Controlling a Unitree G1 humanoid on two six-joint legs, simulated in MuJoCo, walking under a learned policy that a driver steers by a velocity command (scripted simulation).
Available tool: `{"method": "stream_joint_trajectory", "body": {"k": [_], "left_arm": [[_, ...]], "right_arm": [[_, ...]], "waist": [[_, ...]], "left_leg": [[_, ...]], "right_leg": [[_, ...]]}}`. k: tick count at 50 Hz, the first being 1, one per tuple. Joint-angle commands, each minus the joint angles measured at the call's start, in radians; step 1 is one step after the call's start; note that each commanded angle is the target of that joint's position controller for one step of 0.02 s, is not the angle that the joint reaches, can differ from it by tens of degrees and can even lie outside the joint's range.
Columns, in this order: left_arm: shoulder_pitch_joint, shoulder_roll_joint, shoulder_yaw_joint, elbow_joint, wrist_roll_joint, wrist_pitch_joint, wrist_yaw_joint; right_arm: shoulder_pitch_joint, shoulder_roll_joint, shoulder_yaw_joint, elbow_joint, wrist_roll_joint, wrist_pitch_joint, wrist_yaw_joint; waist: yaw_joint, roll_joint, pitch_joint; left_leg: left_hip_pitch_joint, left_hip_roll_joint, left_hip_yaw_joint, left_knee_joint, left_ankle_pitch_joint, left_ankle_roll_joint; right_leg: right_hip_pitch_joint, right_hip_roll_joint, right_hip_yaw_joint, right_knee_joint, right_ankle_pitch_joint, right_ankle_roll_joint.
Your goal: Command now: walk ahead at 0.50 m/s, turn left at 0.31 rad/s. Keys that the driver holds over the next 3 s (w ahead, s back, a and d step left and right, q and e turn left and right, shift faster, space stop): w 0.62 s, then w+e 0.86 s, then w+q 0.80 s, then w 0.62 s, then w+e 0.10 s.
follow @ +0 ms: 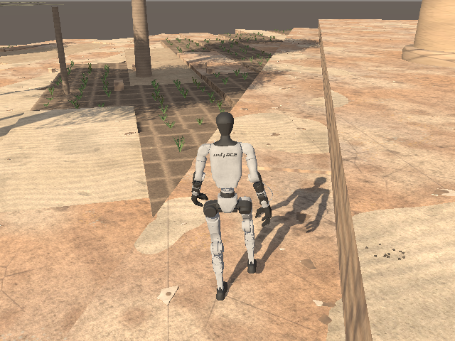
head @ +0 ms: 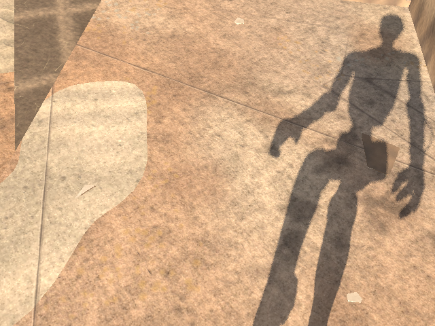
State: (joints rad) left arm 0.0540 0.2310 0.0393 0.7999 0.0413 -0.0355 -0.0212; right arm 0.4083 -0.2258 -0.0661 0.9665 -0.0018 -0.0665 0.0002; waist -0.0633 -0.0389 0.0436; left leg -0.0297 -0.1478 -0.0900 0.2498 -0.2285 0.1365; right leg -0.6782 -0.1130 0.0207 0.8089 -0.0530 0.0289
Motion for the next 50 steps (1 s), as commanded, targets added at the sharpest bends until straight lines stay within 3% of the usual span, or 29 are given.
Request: {"method": "stream_joint_trajectory", "body": {"k": [1,3,5,7,8,9,10,11,12,13,14,15,17,19,23,27,30,33,35,36,37,38,39,40,41,43,46,50], "left_arm": [[-0.122,0.048,-0.001,-0.092,-0.007,-0.013,-0.007],[-0.171,0.053,-0.005,-0.114,-0.012,-0.02,-0.009],[-0.156,0.07,-0.003,-0.124,-0.016,-0.03,-0.008],[-0.014,0.104,0.012,-0.085,-0.019,-0.038,0.004],[0.122,0.126,0.023,-0.041,-0.021,-0.045,0.015],[0.275,0.153,0.035,-0.002,-0.008,-0.054,0.028],[0.408,0.24,0.054,0.007,0.018,-0.056,0.04],[0.395,0.262,0.069,0.031,0.003,-0.039,0.025],[0.288,0.181,0.053,0.009,-0.021,-0.03,0.014],[0.211,0.115,0.037,-0.003,-0.027,-0.033,0.009],[0.187,0.084,0.027,0.005,-0.019,-0.039,0.008],[0.202,0.074,0.022,0.024,-0.019,-0.048,0.012],[0.242,0.073,0.019,0.057,-0.024,-0.064,0.012],[0.283,0.091,0.024,0.08,-0.033,-0.076,0.009],[0.351,0.096,0.023,0.109,-0.036,-0.072,0.009],[0.417,0.104,0.022,0.135,-0.037,-0.072,0.012],[0.455,0.11,0.021,0.153,-0.029,-0.067,0.018],[0.455,0.122,0.023,0.166,-0.023,-0.06,0.027],[0.421,0.142,0.027,0.163,-0.024,-0.054,0.03],[0.409,0.132,0.023,0.158,-0.031,-0.053,0.028],[0.398,0.087,0.009,0.116,-0.042,-0.057,0.025],[0.536,-0.009,-0.007,0.112,-0.076,-0.048,0.028],[0.466,0.113,0.023,0.134,-0.041,-0.032,0.037],[0.398,0.1,0.028,0.117,-0.038,-0.033,0.028],[0.37,0.072,0.024,0.113,-0.038,-0.03,0.021],[0.372,0.056,0.029,0.117,-0.016,-0.005,0.006],[0.327,0.035,0.033,0.095,-0.013,0.02,-0.011],[0.196,0.032,0.033,0.047,-0.012,0.03,-0.023]], "right_arm": [[0.111,-0.116,-0.016,-0.019,-0.006,-0.009,-0.01],[0.127,-0.124,-0.013,-0.016,-0.014,-0.01,-0.016],[0.108,-0.142,-0.014,-0.018,-0.02,-0.014,-0.022],[0.059,-0.166,-0.017,-0.027,-0.022,-0.021,-0.024],[0.045,-0.173,-0.018,-0.026,-0.025,-0.023,-0.02],[0.034,-0.163,-0.014,-0.034,-0.018,-0.026,-0.014],[0.083,-0.09,0.003,-0.068,0.004,-0.03,-0.009],[0.192,-0.089,-0.003,-0.048,0.025,-0.023,-0.008],[0.13,-0.141,-0.009,-0.043,-0.013,-0.014,-0.013],[0.028,-0.127,-0.005,-0.063,-0.023,-0.015,-0.005],[-0.012,-0.102,0.0,-0.077,-0.022,-0.013,0.002],[-0.032,-0.097,-0.001,-0.088,-0.033,-0.005,0.009],[-0.008,-0.071,0.006,-0.079,-0.041,0.013,0.021],[-0.042,-0.063,0.009,-0.09,-0.042,0.02,0.029],[-0.233,-0.056,0.019,-0.153,-0.038,0.023,0.037],[-0.374,-0.032,0.036,-0.196,-0.029,0.019,0.039],[-0.443,-0.041,0.038,-0.218,-0.025,0.015,0.035],[-0.45,-0.06,0.031,-0.232,-0.026,0.005,0.029],[-0.296,-0.086,0.016,-0.185,-0.03,-0.01,0.016],[-0.139,-0.119,0.002,-0.136,-0.042,-0.023,0.005],[0.035,-0.206,-0.02,-0.115,-0.069,-0.033,-0.011],[0.042,-0.282,-0.041,-0.11,-0.066,-0.02,-0.006],[-0.025,-0.194,-0.027,-0.127,-0.035,-0.008,0.001],[-0.121,-0.13,-0.007,-0.139,-0.029,-0.01,0.004],[-0.164,-0.093,0.002,-0.139,-0.028,-0.017,0.007],[-0.172,-0.068,0.009,-0.124,-0.021,-0.03,-0.003],[-0.123,-0.082,0.003,-0.101,-0.009,-0.053,-0.007],[-0.057,-0.081,0.002,-0.073,-0.014,-0.055,-0.012]], "waist": [[-0.032,0.111,0.009],[-0.045,0.115,0.021],[-0.019,0.123,0.025],[0.054,0.135,-0.026],[0.114,0.117,-0.092],[0.184,0.084,-0.18],[0.193,-0.065,-0.326],[0.13,-0.252,-0.382],[0.096,-0.069,-0.212],[0.092,0.022,-0.092],[0.071,0.045,-0.026],[0.055,0.015,-0.008],[0.034,-0.026,-0.024],[0.031,-0.029,-0.02],[0.066,-0.022,0.025],[0.104,-0.032,0.031],[0.123,-0.035,0.036],[0.104,-0.037,0.038],[0.031,-0.03,-0.035],[-0.033,0.008,-0.128],[-0.089,0.114,-0.268],[-0.021,0.323,-0.364],[-0.016,0.122,-0.256],[0.017,0.098,-0.12],[0.037,0.09,-0.059],[0.075,0.126,-0.018],[0.091,0.114,-0.014],[0.075,0.108,0.021]], "left_leg": [[0.061,0.25,-0.143,-0.029,0.557,0.046],[0.113,0.274,-0.151,-0.017,0.587,0.053],[0.14,0.303,-0.156,0.011,0.658,0.049],[0.125,0.302,-0.132,0.123,0.886,0.02],[0.119,0.276,-0.109,0.271,0.944,0.008],[0.0,0.239,-0.082,0.469,0.791,-0.003],[-0.223,0.143,-0.023,0.784,0.379,-0.029],[-0.452,-0.001,0.016,1.041,-0.281,-0.052],[-0.545,0.08,-0.028,1.095,-0.218,-0.043],[-0.557,0.118,-0.024,1.053,-0.143,-0.046],[-0.54,0.153,-0.012,0.989,-0.106,-0.047],[-0.517,0.178,-0.005,0.936,-0.091,-0.053],[-0.47,0.189,0.024,0.891,-0.069,-0.069],[-0.513,0.207,0.051,0.849,-0.035,-0.084],[-0.626,0.245,0.102,0.676,0.103,-0.117],[-0.583,0.224,0.143,0.464,0.211,-0.123],[-0.566,0.203,0.154,0.375,0.206,-0.108],[-0.507,0.18,0.145,0.309,0.117,-0.077],[-0.299,0.128,0.154,0.224,0.071,-0.05],[-0.072,0.152,0.132,0.177,0.115,-0.025],[0.187,0.393,-0.112,0.168,0.044,0.024],[0.37,0.629,-0.502,0.065,-0.008,0.133],[0.242,0.573,-0.478,0.032,-0.113,0.103],[0.099,0.526,-0.326,-0.009,-0.096,0.072],[-0.002,0.482,-0.216,-0.051,-0.015,0.045],[-0.098,0.419,-0.064,-0.089,0.082,0.0],[-0.098,0.407,0.043,-0.111,0.212,-0.002],[-0.059,0.395,0.148,-0.125,0.278,0.0]], "right_leg": [[-0.014,0.052,-0.064,-0.106,0.067,-0.017],[-0.003,0.071,-0.073,-0.174,0.055,-0.037],[0.061,0.086,-0.066,-0.237,0.014,-0.07],[0.263,0.137,-0.074,-0.285,-0.065,-0.109],[0.409,0.162,-0.083,-0.332,-0.064,-0.13],[0.635,0.089,-0.019,-0.355,-0.042,-0.162],[0.892,-0.165,0.309,-0.356,-0.129,-0.234],[0.981,-0.317,0.713,-0.492,-0.12,-0.357],[0.837,-0.276,0.646,-0.53,-0.249,-0.339],[0.697,-0.232,0.493,-0.555,-0.246,-0.317],[0.601,-0.18,0.389,-0.591,-0.175,-0.283],[0.55,-0.141,0.314,-0.609,-0.097,-0.26],[0.517,-0.102,0.231,-0.632,0.021,-0.244],[0.526,-0.092,0.18,-0.657,0.076,-0.251],[0.56,-0.061,0.107,-0.701,0.121,-0.24],[0.599,-0.045,0.053,-0.685,0.218,-0.215],[0.677,-0.073,0.053,-0.651,0.275,-0.216],[0.735,-0.109,0.083,-0.575,0.396,-0.21],[0.729,-0.086,0.077,-0.398,0.578,-0.187],[0.642,-0.04,0.043,-0.219,0.514,-0.168],[0.442,0.023,0.004,0.065,0.173,-0.148],[0.131,0.176,-0.054,0.356,-0.485,-0.118],[0.073,0.114,0.033,0.422,-0.431,-0.13],[0.069,0.08,0.047,0.4,-0.338,-0.132],[0.097,0.05,0.042,0.366,-0.282,-0.126],[0.146,0.025,0.029,0.331,-0.24,-0.109],[0.102,0.019,0.013,0.329,-0.173,-0.093],[-0.021,0.004,-0.005,0.255,-0.046,-0.076]]}}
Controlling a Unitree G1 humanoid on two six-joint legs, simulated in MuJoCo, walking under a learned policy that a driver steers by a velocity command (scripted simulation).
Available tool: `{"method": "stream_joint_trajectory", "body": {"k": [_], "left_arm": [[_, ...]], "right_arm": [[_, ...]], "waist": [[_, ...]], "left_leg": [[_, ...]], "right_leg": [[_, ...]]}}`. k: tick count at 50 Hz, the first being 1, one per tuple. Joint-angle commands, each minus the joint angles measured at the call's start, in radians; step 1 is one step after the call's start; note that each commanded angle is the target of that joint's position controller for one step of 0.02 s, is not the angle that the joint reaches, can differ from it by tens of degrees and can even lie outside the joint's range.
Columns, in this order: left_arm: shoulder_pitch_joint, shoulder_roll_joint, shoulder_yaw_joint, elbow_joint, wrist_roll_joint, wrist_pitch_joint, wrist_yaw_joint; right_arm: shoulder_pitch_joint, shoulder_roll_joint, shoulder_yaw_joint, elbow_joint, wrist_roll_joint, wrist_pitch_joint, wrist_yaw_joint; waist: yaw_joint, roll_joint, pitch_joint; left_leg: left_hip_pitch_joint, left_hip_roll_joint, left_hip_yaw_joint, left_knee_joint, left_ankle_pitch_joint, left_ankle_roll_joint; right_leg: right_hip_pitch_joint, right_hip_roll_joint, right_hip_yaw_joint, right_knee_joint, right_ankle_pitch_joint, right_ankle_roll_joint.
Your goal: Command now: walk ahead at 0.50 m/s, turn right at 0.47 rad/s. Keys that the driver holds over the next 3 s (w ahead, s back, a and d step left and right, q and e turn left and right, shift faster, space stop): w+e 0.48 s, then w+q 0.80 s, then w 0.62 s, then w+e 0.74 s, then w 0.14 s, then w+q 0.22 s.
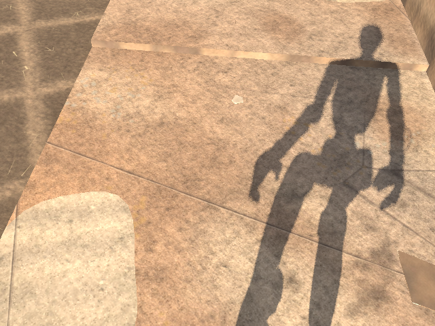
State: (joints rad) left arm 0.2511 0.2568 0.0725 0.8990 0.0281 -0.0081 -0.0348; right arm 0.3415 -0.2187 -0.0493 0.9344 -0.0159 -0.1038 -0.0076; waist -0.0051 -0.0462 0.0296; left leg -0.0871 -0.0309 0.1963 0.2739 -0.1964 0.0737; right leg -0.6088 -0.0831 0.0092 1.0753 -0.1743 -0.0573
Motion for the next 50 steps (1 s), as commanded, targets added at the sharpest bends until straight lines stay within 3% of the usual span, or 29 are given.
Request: {"method": "stream_joint_trajectory", "body": {"k": [1,5,9,12,13,14,15,16,17,18,19,21,23,25,28,31,36,38,40,42,43,44,45,46,48,50], "left_arm": [[-0.036,0.004,-0.003,-0.066,0.001,0.002,-0.013],[-0.175,-0.012,-0.019,-0.118,0.004,-0.002,-0.025],[-0.253,-0.002,-0.023,-0.162,0.01,-0.005,-0.032],[-0.169,0.026,-0.007,-0.149,0.012,-0.004,-0.021],[-0.084,0.044,0.004,-0.126,0.011,-0.009,-0.016],[0.049,0.07,0.021,-0.085,0.017,-0.019,-0.006],[0.182,0.159,0.052,-0.053,0.029,-0.025,0.01],[0.122,0.265,0.078,-0.081,0.009,-0.014,0.015],[0.148,0.258,0.075,-0.086,-0.011,-0.001,0.019],[0.101,0.213,0.062,-0.076,-0.014,-0.002,0.029],[0.061,0.157,0.048,-0.071,-0.018,-0.008,0.031],[-0.003,0.11,0.03,-0.083,-0.026,-0.027,0.037],[0.02,0.119,0.027,-0.079,-0.033,-0.048,0.033],[0.057,0.138,0.03,-0.07,-0.03,-0.057,0.03],[0.133,0.115,0.017,-0.043,-0.028,-0.065,0.028],[0.179,0.118,0.01,-0.029,-0.024,-0.072,0.029],[0.225,0.111,-0.005,0.002,-0.003,-0.077,0.045],[0.211,0.116,-0.009,0.012,0.004,-0.078,0.054],[0.176,0.135,-0.011,0.013,0.007,-0.081,0.064],[0.155,0.159,-0.006,0.014,0.013,-0.073,0.069],[0.122,0.169,-0.006,-0.001,0.003,-0.072,0.07],[0.127,0.121,-0.021,-0.057,-0.024,-0.082,0.062],[0.152,0.115,-0.016,-0.077,-0.016,-0.09,0.048],[0.1,0.121,-0.02,-0.088,0.008,-0.093,0.042],[0.036,0.116,-0.023,-0.111,0.001,-0.101,0.032],[0.051,0.093,-0.031,-0.12,0.022,-0.066,0.028]], "right_arm": [[0.022,-0.087,-0.014,-0.035,-0.001,-0.017,-0.005],[0.061,-0.104,-0.016,-0.016,-0.002,-0.013,-0.01],[0.114,-0.129,-0.021,0.011,-0.006,0.004,-0.021],[0.094,-0.171,-0.032,0.011,-0.009,0.022,-0.029],[0.087,-0.187,-0.037,0.007,-0.009,0.033,-0.028],[0.074,-0.195,-0.039,-0.002,-0.004,0.042,-0.023],[0.067,-0.169,-0.032,-0.033,-0.002,0.042,-0.018],[0.064,-0.081,-0.021,-0.115,0.009,0.03,0.002],[-0.055,-0.151,-0.029,-0.146,-0.002,0.016,0.008],[-0.097,-0.125,-0.021,-0.162,0.01,0.004,0.012],[-0.07,-0.123,-0.019,-0.147,0.011,-0.003,0.009],[-0.038,-0.115,-0.018,-0.138,-0.025,0.029,0.009],[-0.034,-0.105,-0.018,-0.145,-0.037,0.062,0.016],[-0.073,-0.094,-0.014,-0.16,-0.033,0.075,0.023],[-0.172,-0.091,-0.009,-0.183,-0.026,0.076,0.031],[-0.254,-0.095,-0.005,-0.204,-0.013,0.075,0.037],[-0.368,-0.088,0.008,-0.241,-0.006,0.067,0.05],[-0.365,-0.089,0.008,-0.247,-0.004,0.063,0.053],[-0.286,-0.103,0.002,-0.225,-0.006,0.062,0.045],[-0.075,-0.141,-0.018,-0.159,-0.011,0.055,0.032],[0.074,-0.168,-0.032,-0.118,-0.025,0.048,0.025],[0.185,-0.287,-0.069,-0.107,-0.039,0.052,0.013],[0.115,-0.289,-0.07,-0.11,-0.007,0.061,0.024],[0.041,-0.265,-0.069,-0.117,0.022,0.064,0.033],[-0.04,-0.168,-0.044,-0.13,0.011,0.068,0.03],[-0.052,-0.15,-0.034,-0.122,0.013,0.057,0.021]], "waist": [[0.012,0.113,0.044],[-0.017,0.116,0.07],[-0.033,0.116,0.079],[0.02,0.153,0.009],[0.054,0.154,-0.043],[0.116,0.124,-0.119],[0.172,0.026,-0.211],[0.089,-0.214,-0.266],[0.132,-0.019,-0.247],[0.1,0.019,-0.13],[0.048,0.084,-0.042],[-0.017,0.078,-0.024],[-0.029,0.059,-0.036],[-0.023,0.044,-0.025],[0.022,0.01,0.005],[0.059,-0.007,0.008],[0.092,-0.007,0.062],[0.074,-0.008,0.069],[0.028,-0.031,0.024],[-0.062,-0.045,-0.089],[-0.144,-0.021,-0.155],[-0.16,0.148,-0.259],[-0.073,0.258,-0.305],[-0.053,0.128,-0.195],[-0.007,0.012,-0.016],[0.037,0.036,0.006]], "left_leg": [[0.006,0.273,-0.114,-0.148,0.267,0.061],[0.045,0.271,-0.026,-0.132,0.366,0.049],[0.165,0.306,0.03,-0.064,0.541,0.044],[0.218,0.315,0.074,0.143,0.951,0.035],[0.213,0.316,0.077,0.288,0.991,0.036],[0.134,0.304,0.09,0.5,0.883,0.019],[-0.086,0.269,0.09,0.802,0.528,-0.015],[-0.547,0.02,0.005,1.181,-0.333,-0.082],[-0.66,0.045,-0.203,1.208,-0.285,-0.075],[-0.69,0.096,-0.221,1.157,-0.192,-0.066],[-0.63,0.133,-0.219,1.043,-0.139,-0.066],[-0.509,0.159,-0.229,0.929,-0.124,-0.085],[-0.481,0.154,-0.214,0.871,-0.116,-0.106],[-0.514,0.153,-0.194,0.794,-0.048,-0.119],[-0.57,0.161,-0.171,0.65,0.093,-0.111],[-0.604,0.15,-0.159,0.547,0.183,-0.085],[-0.624,0.097,-0.137,0.399,0.192,-0.031],[-0.571,0.06,-0.129,0.34,0.143,0.0],[-0.435,-0.004,-0.086,0.315,0.059,0.04],[-0.229,-0.063,-0.074,0.264,0.0,0.084],[-0.009,-0.019,-0.147,0.197,0.048,0.126],[0.261,0.234,-0.526,0.181,0.027,0.248],[0.374,0.383,-0.955,0.06,0.177,0.358],[0.276,0.349,-0.839,0.044,0.086,0.336],[0.021,0.274,-0.655,-0.03,0.1,0.265],[-0.102,0.195,-0.551,-0.064,0.191,0.223]], "right_leg": [[-0.101,-0.023,-0.002,-0.058,0.105,0.012],[-0.061,-0.002,-0.074,-0.283,0.184,0.002],[-0.025,0.032,-0.139,-0.405,0.097,-0.049],[0.127,0.124,-0.191,-0.435,-0.059,-0.112],[0.221,0.159,-0.193,-0.461,-0.099,-0.137],[0.405,0.186,-0.173,-0.547,-0.069,-0.166],[0.648,0.031,0.056,-0.611,-0.16,-0.22],[0.914,-0.241,0.64,-0.731,-0.128,-0.374],[0.886,-0.254,0.669,-0.801,-0.036,-0.375],[0.785,-0.24,0.527,-0.804,0.036,-0.349],[0.641,-0.194,0.428,-0.821,0.164,-0.3],[0.506,-0.098,0.299,-0.84,0.287,-0.249],[0.47,-0.062,0.26,-0.851,0.362,-0.246],[0.464,-0.042,0.225,-0.875,0.366,-0.229],[0.517,-0.03,0.174,-0.904,0.428,-0.164],[0.609,-0.035,0.131,-0.907,0.483,-0.11],[0.729,-0.083,0.063,-0.923,0.526,-0.1],[0.757,-0.104,0.025,-0.896,0.637,-0.09],[0.77,-0.11,-0.019,-0.781,0.96,-0.068],[0.771,-0.107,-0.046,-0.496,1.119,-0.053],[0.628,-0.085,-0.075,-0.268,0.947,-0.042],[0.313,0.035,-0.139,0.134,0.488,0.0],[0.029,0.205,-0.02,0.361,-0.312,0.016],[-0.048,0.113,0.088,0.367,-0.242,0.001],[-0.03,0.038,0.065,0.222,-0.154,0.011],[0.05,0.007,0.054,0.114,-0.143,0.045]]}}
Over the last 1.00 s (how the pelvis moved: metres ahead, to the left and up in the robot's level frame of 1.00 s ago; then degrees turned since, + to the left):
0.53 0.02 0.00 -6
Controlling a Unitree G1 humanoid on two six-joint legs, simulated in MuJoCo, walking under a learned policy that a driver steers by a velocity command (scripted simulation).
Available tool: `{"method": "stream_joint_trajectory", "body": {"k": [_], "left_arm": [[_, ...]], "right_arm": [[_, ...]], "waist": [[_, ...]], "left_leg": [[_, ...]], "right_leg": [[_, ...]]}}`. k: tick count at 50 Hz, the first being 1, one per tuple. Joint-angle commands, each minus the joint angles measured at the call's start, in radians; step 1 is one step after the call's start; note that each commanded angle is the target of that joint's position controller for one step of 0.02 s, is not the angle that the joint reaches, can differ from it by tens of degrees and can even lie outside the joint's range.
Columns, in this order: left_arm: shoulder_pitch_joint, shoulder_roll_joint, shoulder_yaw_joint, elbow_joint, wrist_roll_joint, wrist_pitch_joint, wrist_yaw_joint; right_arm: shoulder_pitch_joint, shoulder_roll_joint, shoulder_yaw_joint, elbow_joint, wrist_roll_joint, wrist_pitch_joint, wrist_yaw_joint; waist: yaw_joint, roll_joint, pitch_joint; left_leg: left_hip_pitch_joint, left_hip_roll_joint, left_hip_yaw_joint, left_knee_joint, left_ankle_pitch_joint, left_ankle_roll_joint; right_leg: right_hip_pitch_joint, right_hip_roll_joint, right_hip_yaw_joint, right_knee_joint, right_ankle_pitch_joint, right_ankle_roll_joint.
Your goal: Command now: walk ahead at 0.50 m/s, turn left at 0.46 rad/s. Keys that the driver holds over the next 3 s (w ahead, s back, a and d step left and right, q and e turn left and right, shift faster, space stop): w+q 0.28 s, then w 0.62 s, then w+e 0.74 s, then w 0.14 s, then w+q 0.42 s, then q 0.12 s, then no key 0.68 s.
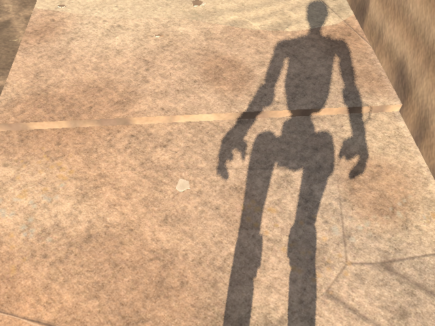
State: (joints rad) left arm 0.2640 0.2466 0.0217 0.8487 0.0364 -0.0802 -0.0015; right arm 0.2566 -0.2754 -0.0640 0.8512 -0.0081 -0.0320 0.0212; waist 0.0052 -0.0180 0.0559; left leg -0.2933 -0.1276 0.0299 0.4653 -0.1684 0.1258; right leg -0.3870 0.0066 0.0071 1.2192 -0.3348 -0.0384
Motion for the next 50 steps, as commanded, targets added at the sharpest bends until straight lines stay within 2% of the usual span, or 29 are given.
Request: {"method": "stream_joint_trajectory", "body": {"k": [1,4,8,13,14,16,17,18,19,20,21,22,23,24,26,27,29,32,36,39,42,43,44,45,46,47,48,49,50], "left_arm": [[0.042,0.095,0.017,-0.075,0.018,0.021,-0.008],[-0.042,0.087,0.012,-0.117,0.016,0.037,-0.012],[-0.203,0.083,0.007,-0.174,0.008,0.038,-0.016],[-0.337,0.087,-0.003,-0.23,-0.003,0.025,-0.022],[-0.347,0.093,-0.004,-0.239,-0.005,0.02,-0.021],[-0.288,0.111,0.0,-0.228,-0.006,0.011,-0.02],[-0.223,0.127,0.007,-0.208,-0.007,0.007,-0.015],[-0.116,0.145,0.018,-0.173,-0.005,0.0,-0.006],[0.005,0.178,0.031,-0.145,0.006,-0.013,0.006],[0.166,0.245,0.045,-0.14,0.025,-0.018,0.022],[0.15,0.33,0.072,-0.115,0.023,0.002,0.019],[0.084,0.226,0.06,-0.127,-0.003,0.012,0.009],[0.02,0.149,0.042,-0.137,-0.012,0.011,0.002],[-0.007,0.12,0.034,-0.128,-0.005,0.007,-0.002],[0.011,0.11,0.029,-0.097,-0.009,-0.005,0.0],[0.035,0.113,0.03,-0.082,-0.015,-0.015,-0.004],[0.07,0.121,0.033,-0.057,-0.025,-0.029,-0.009],[0.106,0.123,0.035,-0.029,-0.029,-0.027,-0.009],[0.16,0.126,0.036,0.009,-0.031,-0.02,-0.012],[0.205,0.146,0.041,0.037,-0.027,-0.016,-0.011],[0.208,0.159,0.044,0.058,-0.022,-0.007,-0.005],[0.2,0.165,0.045,0.062,-0.022,-0.004,-0.002],[0.191,0.167,0.044,0.067,-0.026,0.001,-0.001],[0.195,0.149,0.037,0.064,-0.029,0.002,0.001],[0.205,0.081,0.016,0.018,-0.044,-0.002,-0.003],[0.292,0.05,0.015,0.019,-0.046,0.004,0.002],[0.209,0.141,0.041,0.03,-0.021,0.017,0.008],[0.16,0.117,0.039,0.019,-0.025,0.014,-0.001],[0.141,0.093,0.035,0.024,-0.029,0.018,-0.006]], "right_arm": [[0.048,-0.107,-0.022,-0.035,0.007,-0.023,-0.008],[0.09,-0.145,-0.034,-0.029,0.01,-0.032,-0.01],[0.17,-0.148,-0.04,-0.022,0.013,-0.024,-0.012],[0.24,-0.157,-0.045,-0.025,-0.003,-0.016,-0.024],[0.238,-0.162,-0.046,-0.03,-0.007,-0.016,-0.027],[0.197,-0.168,-0.047,-0.044,-0.009,-0.019,-0.034],[0.172,-0.171,-0.046,-0.049,-0.01,-0.022,-0.034],[0.16,-0.172,-0.044,-0.047,-0.007,-0.028,-0.031],[0.163,-0.151,-0.036,-0.044,0.001,-0.035,-0.023],[0.184,-0.077,-0.013,-0.072,0.005,-0.044,-0.02],[0.339,-0.041,-0.009,-0.075,0.025,-0.039,-0.017],[0.286,-0.116,-0.014,-0.04,-0.014,-0.023,-0.027],[0.18,-0.117,-0.014,-0.054,-0.02,-0.023,-0.016],[0.13,-0.099,-0.009,-0.067,-0.019,-0.025,-0.01],[0.115,-0.087,-0.004,-0.071,-0.03,-0.011,0.005],[0.119,-0.081,-0.002,-0.069,-0.032,-0.005,0.008],[0.093,-0.074,0.002,-0.076,-0.035,0.001,0.013],[-0.034,-0.059,0.015,-0.115,-0.039,0.001,0.021],[-0.195,-0.021,0.042,-0.162,-0.029,-0.007,0.028],[-0.257,-0.03,0.047,-0.178,-0.022,-0.012,0.023],[-0.258,-0.051,0.041,-0.183,-0.023,-0.017,0.013],[-0.211,-0.059,0.035,-0.169,-0.027,-0.021,0.007],[-0.105,-0.069,0.027,-0.131,-0.033,-0.029,-0.001],[0.048,-0.106,0.011,-0.079,-0.047,-0.039,-0.011],[0.199,-0.196,-0.013,-0.064,-0.071,-0.046,-0.026],[0.209,-0.253,-0.03,-0.059,-0.049,-0.032,-0.023],[0.142,-0.18,-0.018,-0.061,-0.015,-0.025,-0.019],[0.055,-0.121,-0.001,-0.071,-0.012,-0.029,-0.017],[0.011,-0.078,0.009,-0.072,-0.015,-0.037,-0.014]], "waist": [[0.029,0.028,-0.029],[0.014,0.049,-0.021],[-0.052,0.072,-0.017],[-0.106,0.088,-0.027],[-0.105,0.093,-0.029],[-0.067,0.106,-0.04],[-0.037,0.112,-0.057],[0.013,0.094,-0.102],[0.071,0.042,-0.179],[0.117,-0.077,-0.327],[0.024,-0.32,-0.363],[0.013,-0.108,-0.22],[0.02,-0.011,-0.109],[0.009,0.004,-0.062],[-0.014,-0.072,-0.05],[-0.018,-0.087,-0.062],[-0.023,-0.081,-0.065],[-0.007,-0.071,-0.024],[0.031,-0.072,-0.001],[0.049,-0.072,0.003],[0.031,-0.07,0.006],[0.006,-0.067,-0.015],[-0.044,-0.045,-0.068],[-0.1,-0.01,-0.162],[-0.145,0.13,-0.295],[-0.103,0.279,-0.354],[-0.088,0.114,-0.217],[-0.054,0.094,-0.097],[-0.03,0.085,-0.051]], "left_leg": [[0.082,0.275,-0.359,-0.261,0.211,0.172],[0.056,0.233,-0.315,-0.287,0.238,0.161],[0.141,0.203,-0.322,-0.265,0.265,0.107],[0.276,0.223,-0.378,-0.177,0.383,0.095],[0.291,0.232,-0.395,-0.155,0.404,0.091],[0.282,0.25,-0.405,-0.121,0.431,0.06],[0.256,0.25,-0.403,-0.081,0.497,0.04],[0.243,0.224,-0.38,0.026,0.581,0.02],[0.182,0.168,-0.326,0.207,0.534,-0.003],[0.059,0.113,-0.244,0.484,0.205,-0.021],[-0.223,-0.037,-0.146,0.704,-0.382,-0.053],[-0.322,0.055,-0.17,0.778,-0.316,-0.042],[-0.314,0.079,-0.171,0.752,-0.224,-0.046],[-0.298,0.104,-0.163,0.71,-0.179,-0.053],[-0.256,0.131,-0.143,0.647,-0.16,-0.068],[-0.242,0.126,-0.133,0.635,-0.155,-0.073],[-0.276,0.131,-0.117,0.61,-0.13,-0.084],[-0.363,0.176,-0.07,0.51,-0.036,-0.106],[-0.309,0.188,0.003,0.274,0.091,-0.118],[-0.253,0.169,0.027,0.167,0.105,-0.099],[-0.196,0.149,0.033,0.103,0.038,-0.06],[-0.125,0.126,0.04,0.072,0.007,-0.045],[0.012,0.097,0.054,0.006,0.02,-0.024],[0.233,0.128,0.014,-0.009,0.026,0.007],[0.511,0.397,-0.3,-0.042,-0.087,0.077],[0.593,0.587,-0.669,-0.163,-0.097,0.166],[0.47,0.53,-0.592,-0.183,-0.173,0.139],[0.331,0.487,-0.448,-0.224,-0.141,0.111],[0.244,0.436,-0.343,-0.269,-0.085,0.073]], "right_leg": [[-0.158,-0.083,0.04,-0.063,0.022,0.041],[-0.195,-0.093,0.008,-0.199,0.11,0.08],[-0.257,-0.081,-0.001,-0.406,0.273,0.103],[-0.273,-0.036,0.005,-0.561,0.293,0.09],[-0.254,-0.027,0.011,-0.591,0.278,0.082],[-0.133,-0.015,0.017,-0.673,0.248,0.052],[-0.023,0.003,0.008,-0.701,0.216,0.032],[0.118,0.025,-0.008,-0.746,0.206,0.009],[0.305,-0.033,0.037,-0.783,0.211,-0.026],[0.517,-0.278,0.303,-0.798,0.046,-0.08],[0.647,-0.449,0.769,-0.933,0.0,-0.213],[0.532,-0.416,0.755,-0.946,-0.136,-0.207],[0.408,-0.357,0.583,-0.96,-0.085,-0.184],[0.334,-0.304,0.456,-0.981,0.052,-0.162],[0.278,-0.231,0.3,-1.004,0.242,-0.133],[0.277,-0.222,0.269,-1.005,0.327,-0.136],[0.292,-0.218,0.223,-1.024,0.402,-0.153],[0.301,-0.209,0.168,-1.078,0.401,-0.166],[0.293,-0.17,0.082,-1.084,0.482,-0.145],[0.334,-0.193,0.074,-1.055,0.531,-0.135],[0.397,-0.231,0.081,-0.991,0.64,-0.123],[0.41,-0.229,0.069,-0.924,0.751,-0.112],[0.405,-0.203,0.038,-0.79,0.844,-0.096],[0.313,-0.16,0.002,-0.604,0.78,-0.076],[0.058,-0.085,-0.043,-0.285,0.417,-0.044],[-0.18,0.06,-0.034,-0.034,-0.213,-0.033],[-0.243,-0.003,0.058,0.015,-0.15,-0.047],[-0.24,-0.039,0.064,-0.019,-0.062,-0.049],[-0.204,-0.068,0.059,-0.07,-0.007,-0.046]]}}
Over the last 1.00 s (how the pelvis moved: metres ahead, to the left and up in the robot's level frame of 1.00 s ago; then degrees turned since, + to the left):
0.53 -0.10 -0.01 -9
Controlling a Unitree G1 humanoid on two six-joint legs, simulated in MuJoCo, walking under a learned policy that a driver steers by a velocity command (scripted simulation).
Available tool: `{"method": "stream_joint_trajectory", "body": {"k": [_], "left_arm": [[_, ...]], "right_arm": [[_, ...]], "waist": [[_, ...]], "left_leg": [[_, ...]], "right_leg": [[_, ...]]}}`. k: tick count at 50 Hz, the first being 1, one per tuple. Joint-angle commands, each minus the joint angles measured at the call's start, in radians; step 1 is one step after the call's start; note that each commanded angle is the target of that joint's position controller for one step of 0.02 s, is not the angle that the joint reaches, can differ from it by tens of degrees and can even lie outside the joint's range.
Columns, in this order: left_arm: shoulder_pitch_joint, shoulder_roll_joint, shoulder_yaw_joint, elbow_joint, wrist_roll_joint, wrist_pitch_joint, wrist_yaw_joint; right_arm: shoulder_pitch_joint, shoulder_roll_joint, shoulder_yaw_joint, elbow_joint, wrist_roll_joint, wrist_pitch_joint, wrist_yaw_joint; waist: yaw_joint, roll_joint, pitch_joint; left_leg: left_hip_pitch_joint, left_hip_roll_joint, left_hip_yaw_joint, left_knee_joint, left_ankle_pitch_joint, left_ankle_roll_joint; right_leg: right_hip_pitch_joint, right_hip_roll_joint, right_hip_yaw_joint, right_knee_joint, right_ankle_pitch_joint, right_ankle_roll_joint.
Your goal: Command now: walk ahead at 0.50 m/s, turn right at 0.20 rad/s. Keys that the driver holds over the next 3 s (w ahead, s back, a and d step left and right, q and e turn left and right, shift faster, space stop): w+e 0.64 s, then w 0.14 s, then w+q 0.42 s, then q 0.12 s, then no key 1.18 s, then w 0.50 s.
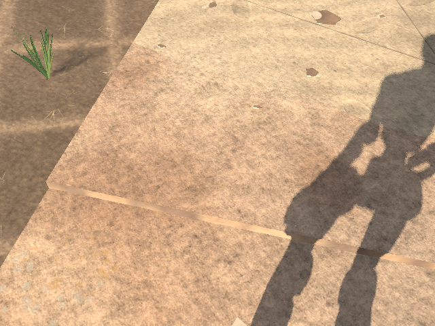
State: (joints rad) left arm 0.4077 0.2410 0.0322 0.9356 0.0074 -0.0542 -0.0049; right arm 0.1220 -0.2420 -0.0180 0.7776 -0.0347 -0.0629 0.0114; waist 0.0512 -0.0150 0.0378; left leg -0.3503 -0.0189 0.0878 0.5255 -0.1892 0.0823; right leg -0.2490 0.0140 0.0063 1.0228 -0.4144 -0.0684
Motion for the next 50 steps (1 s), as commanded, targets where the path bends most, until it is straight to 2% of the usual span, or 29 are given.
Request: {"method": "stream_joint_trajectory", "body": {"k": [1,2,4,6,9,12,17,20,21,22,23,24,25,26,27,28,29,30,31,33,36,39,44,46,47,48,49,50], "left_arm": [[0.001,0.094,0.026,-0.054,0.01,0.003,-0.007],[0.021,0.08,0.025,-0.041,0.019,0.017,-0.015],[0.001,0.065,0.027,-0.046,0.019,0.031,-0.026],[-0.064,0.058,0.03,-0.065,0.019,0.038,-0.034],[-0.167,0.051,0.029,-0.099,0.019,0.041,-0.041],[-0.27,0.031,0.017,-0.135,0.019,0.036,-0.049],[-0.405,0.026,0.004,-0.195,0.026,0.032,-0.062],[-0.348,0.049,0.015,-0.191,0.03,0.035,-0.054],[-0.282,0.064,0.023,-0.174,0.03,0.033,-0.048],[-0.185,0.087,0.037,-0.147,0.033,0.027,-0.042],[-0.028,0.13,0.061,-0.099,0.044,0.019,-0.031],[0.045,0.25,0.098,-0.094,0.051,0.024,-0.013],[0.008,0.3,0.109,-0.111,0.019,0.033,-0.014],[-0.018,0.271,0.103,-0.101,0.001,0.039,-0.009],[-0.068,0.219,0.091,-0.098,-0.004,0.038,-0.003],[-0.116,0.175,0.079,-0.104,-0.002,0.033,0.0],[-0.149,0.15,0.07,-0.106,-0.009,0.027,0.004],[-0.163,0.138,0.064,-0.112,-0.01,0.018,0.004],[-0.15,0.142,0.064,-0.111,-0.012,0.006,0.002],[-0.12,0.167,0.069,-0.102,-0.01,-0.006,-0.001],[-0.05,0.161,0.065,-0.083,-0.008,-0.011,-0.002],[0.009,0.152,0.058,-0.063,-0.006,-0.014,0.001],[0.057,0.152,0.047,-0.04,0.017,-0.021,0.014],[0.041,0.155,0.044,-0.033,0.025,-0.022,0.024],[0.01,0.162,0.043,-0.036,0.027,-0.024,0.027],[0.025,0.154,0.038,-0.028,0.031,-0.023,0.028],[0.032,0.173,0.04,-0.015,0.037,-0.019,0.029],[0.001,0.191,0.043,-0.019,0.025,-0.02,0.032]], "right_arm": [[0.134,-0.092,-0.031,0.009,0.013,-0.014,-0.007],[0.132,-0.08,-0.027,0.019,0.013,-0.022,-0.01],[0.163,-0.09,-0.032,0.039,0.017,-0.042,-0.012],[0.188,-0.103,-0.038,0.056,0.021,-0.049,-0.014],[0.233,-0.094,-0.037,0.082,0.02,-0.048,-0.018],[0.254,-0.092,-0.035,0.103,0.02,-0.047,-0.022],[0.332,-0.114,-0.039,0.152,0.016,-0.035,-0.036],[0.314,-0.149,-0.047,0.159,0.011,-0.02,-0.047],[0.305,-0.165,-0.051,0.158,0.009,-0.012,-0.049],[0.3,-0.177,-0.055,0.155,0.009,-0.003,-0.048],[0.278,-0.18,-0.056,0.139,0.013,0.001,-0.044],[0.296,-0.1,-0.038,0.082,0.03,-0.008,-0.031],[0.246,-0.113,-0.045,0.025,0.026,-0.018,-0.018],[0.141,-0.127,-0.045,0.004,0.015,-0.027,-0.012],[0.136,-0.115,-0.039,-0.002,0.024,-0.039,-0.009],[0.154,-0.112,-0.041,0.013,0.02,-0.038,-0.011],[0.167,-0.111,-0.04,0.015,0.001,-0.022,-0.012],[0.193,-0.101,-0.039,0.022,-0.012,-0.002,-0.009],[0.193,-0.096,-0.039,0.018,-0.018,0.013,-0.005],[0.164,-0.082,-0.036,0.003,-0.015,0.029,0.001],[0.043,-0.08,-0.033,-0.034,-0.011,0.031,0.006],[-0.043,-0.072,-0.026,-0.058,-0.004,0.027,0.012],[-0.152,-0.08,-0.019,-0.093,0.006,0.018,0.018],[-0.136,-0.086,-0.021,-0.095,0.008,0.014,0.021],[-0.09,-0.089,-0.024,-0.082,0.011,0.013,0.019],[-0.024,-0.11,-0.035,-0.056,0.01,0.011,0.011],[0.083,-0.114,-0.044,-0.021,0.011,0.007,0.003],[0.238,-0.12,-0.053,0.025,0.001,-0.002,-0.004]], "waist": [[-0.057,0.103,-0.009],[-0.039,0.112,-0.006],[-0.028,0.094,-0.006],[-0.03,0.083,0.013],[-0.047,0.074,0.037],[-0.064,0.075,0.056],[-0.099,0.076,0.074],[-0.056,0.111,0.017],[-0.025,0.12,-0.025],[0.015,0.118,-0.085],[0.094,0.069,-0.163],[0.09,-0.112,-0.266],[0.052,-0.157,-0.317],[0.058,-0.026,-0.194],[0.018,0.008,-0.086],[-0.031,0.053,-0.024],[-0.064,0.046,-0.003],[-0.083,0.026,-0.02],[-0.087,0.019,-0.033],[-0.087,0.006,-0.035],[-0.041,-0.024,-0.001],[0.001,-0.045,-0.002],[0.039,-0.05,0.026],[0.015,-0.052,0.037],[-0.017,-0.056,0.024],[-0.037,-0.03,-0.021],[-0.085,-0.031,-0.08],[-0.168,-0.031,-0.14]], "left_leg": [[0.246,0.293,-0.324,-0.355,-0.008,0.088],[0.21,0.269,-0.263,-0.376,0.041,0.073],[0.209,0.262,-0.193,-0.397,0.141,0.071],[0.231,0.257,-0.128,-0.414,0.187,0.067],[0.271,0.247,-0.052,-0.419,0.252,0.062],[0.288,0.227,0.028,-0.408,0.326,0.047],[0.422,0.266,0.101,-0.345,0.521,0.033],[0.491,0.282,0.148,-0.173,0.924,0.021],[0.497,0.285,0.158,-0.055,1.019,0.023],[0.464,0.287,0.16,0.111,0.999,0.023],[0.323,0.267,0.171,0.357,0.811,-0.001],[-0.039,0.16,0.179,0.723,0.214,-0.05],[-0.308,-0.027,-0.01,0.949,-0.36,-0.078],[-0.403,0.054,-0.128,0.925,-0.256,-0.067],[-0.383,0.093,-0.12,0.833,-0.17,-0.065],[-0.326,0.123,-0.118,0.735,-0.141,-0.069],[-0.265,0.135,-0.118,0.679,-0.134,-0.084],[-0.212,0.141,-0.118,0.642,-0.127,-0.098],[-0.197,0.136,-0.107,0.621,-0.125,-0.11],[-0.212,0.135,-0.088,0.55,-0.073,-0.129],[-0.282,0.142,-0.072,0.405,0.054,-0.137],[-0.303,0.128,-0.064,0.272,0.152,-0.125],[-0.352,0.103,-0.037,0.159,0.149,-0.06],[-0.303,0.078,-0.031,0.106,0.094,-0.022],[-0.212,0.048,-0.018,0.073,0.056,-0.001],[-0.105,-0.013,0.016,0.068,-0.003,0.021],[0.018,-0.062,0.035,-0.001,-0.032,0.041],[0.236,-0.033,-0.005,-0.093,0.067,0.071]], "right_leg": [[-0.306,-0.089,0.053,0.097,0.097,-0.007],[-0.272,-0.094,0.05,0.087,0.119,0.003],[-0.287,-0.091,0.045,0.089,0.168,0.012],[-0.361,-0.102,0.041,0.071,0.236,0.02],[-0.449,-0.105,0.028,-0.005,0.329,0.032],[-0.433,-0.093,-0.021,-0.171,0.417,0.035],[-0.396,-0.062,-0.118,-0.364,0.387,-0.015],[-0.273,0.017,-0.172,-0.397,0.241,-0.077],[-0.197,0.052,-0.181,-0.407,0.185,-0.103],[-0.075,0.081,-0.172,-0.446,0.158,-0.132],[0.154,0.063,-0.101,-0.534,0.18,-0.175],[0.458,-0.212,0.3,-0.56,0.102,-0.286],[0.56,-0.372,0.76,-0.709,0.22,-0.395],[0.482,-0.336,0.601,-0.732,0.25,-0.355],[0.339,-0.307,0.485,-0.756,0.31,-0.312],[0.226,-0.249,0.397,-0.777,0.396,-0.261],[0.147,-0.2,0.328,-0.791,0.475,-0.236],[0.109,-0.171,0.284,-0.798,0.522,-0.227],[0.094,-0.154,0.267,-0.799,0.578,-0.23],[0.075,-0.129,0.232,-0.815,0.597,-0.222],[0.109,-0.116,0.215,-0.841,0.598,-0.184],[0.192,-0.117,0.202,-0.832,0.64,-0.149],[0.366,-0.186,0.176,-0.823,0.717,-0.139],[0.398,-0.209,0.14,-0.798,0.824,-0.122],[0.381,-0.204,0.103,-0.755,0.964,-0.104],[0.396,-0.181,0.075,-0.646,1.172,-0.088],[0.409,-0.167,0.053,-0.477,1.286,-0.077],[0.295,-0.152,0.027,-0.275,1.193,-0.059]]}}
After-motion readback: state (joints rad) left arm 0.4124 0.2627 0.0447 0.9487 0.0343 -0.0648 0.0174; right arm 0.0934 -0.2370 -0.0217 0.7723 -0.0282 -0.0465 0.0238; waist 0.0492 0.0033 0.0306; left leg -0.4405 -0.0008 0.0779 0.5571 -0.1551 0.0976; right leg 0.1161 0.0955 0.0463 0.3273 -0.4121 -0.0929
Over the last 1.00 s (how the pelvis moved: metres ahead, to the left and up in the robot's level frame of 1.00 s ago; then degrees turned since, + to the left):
0.52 0.07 0.00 15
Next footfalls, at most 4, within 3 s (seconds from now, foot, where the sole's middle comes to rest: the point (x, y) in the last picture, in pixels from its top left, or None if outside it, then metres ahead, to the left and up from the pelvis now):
0.46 right None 0.36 -0.12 -0.77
1.00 left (252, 262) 0.69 -0.07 -0.77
1.44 right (316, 204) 0.91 -0.29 -0.73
1.78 left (255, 213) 0.86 -0.08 -0.73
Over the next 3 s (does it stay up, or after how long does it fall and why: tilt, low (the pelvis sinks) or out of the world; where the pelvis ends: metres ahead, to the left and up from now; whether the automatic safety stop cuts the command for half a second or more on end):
stays up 0.97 -0.23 0.05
